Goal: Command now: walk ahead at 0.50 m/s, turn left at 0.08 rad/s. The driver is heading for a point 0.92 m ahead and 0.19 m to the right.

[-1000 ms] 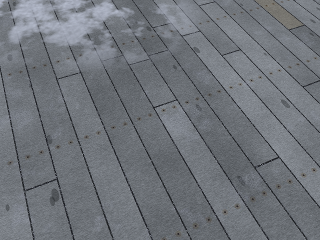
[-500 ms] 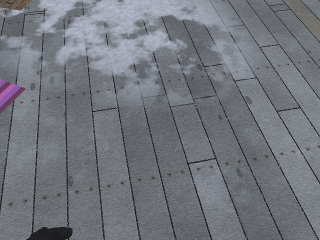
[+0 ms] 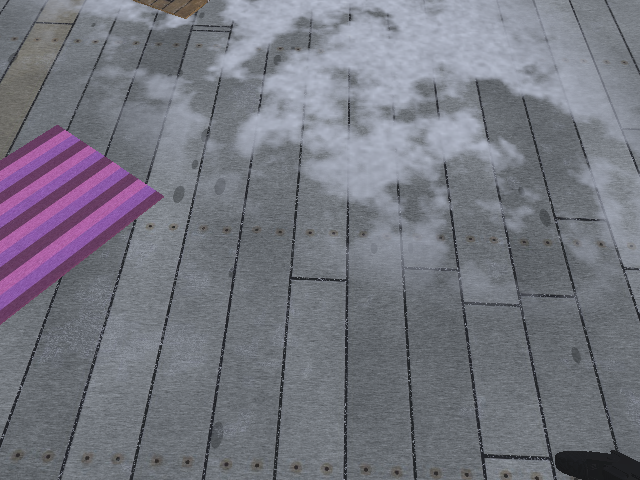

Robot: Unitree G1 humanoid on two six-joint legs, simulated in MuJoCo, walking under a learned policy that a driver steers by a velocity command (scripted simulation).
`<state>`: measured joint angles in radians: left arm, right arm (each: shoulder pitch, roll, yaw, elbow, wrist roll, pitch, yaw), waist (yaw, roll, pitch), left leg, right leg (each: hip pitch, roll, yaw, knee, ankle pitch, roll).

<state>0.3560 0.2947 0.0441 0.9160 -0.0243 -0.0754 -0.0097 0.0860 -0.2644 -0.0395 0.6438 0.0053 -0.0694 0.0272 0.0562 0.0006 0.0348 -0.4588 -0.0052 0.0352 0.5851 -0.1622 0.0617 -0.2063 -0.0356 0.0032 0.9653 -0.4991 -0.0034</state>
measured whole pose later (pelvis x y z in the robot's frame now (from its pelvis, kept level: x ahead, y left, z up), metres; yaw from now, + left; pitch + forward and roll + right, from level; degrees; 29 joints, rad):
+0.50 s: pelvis +0.27 -0.04 +0.00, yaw +0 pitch +3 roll +1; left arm 0.03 0.26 0.03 0.76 0.00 -0.10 -0.05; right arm 0.40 -0.29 -0.06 0.88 0.01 -0.04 -0.01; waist -0.06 0.00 0.02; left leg -0.02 0.00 0.02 0.57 -0.46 0.02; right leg -0.50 -0.01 -0.04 0.54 -0.08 -0.06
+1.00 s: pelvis +0.55 -0.01 +0.00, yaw -1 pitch +2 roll -2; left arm 0.38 0.30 0.06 0.93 -0.02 -0.05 0.00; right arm 0.04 -0.25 -0.04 0.73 0.01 -0.09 0.03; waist 0.08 0.02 0.01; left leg -0.49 0.04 0.01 0.49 -0.05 0.04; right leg 0.03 0.01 -0.03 0.35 -0.41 0.01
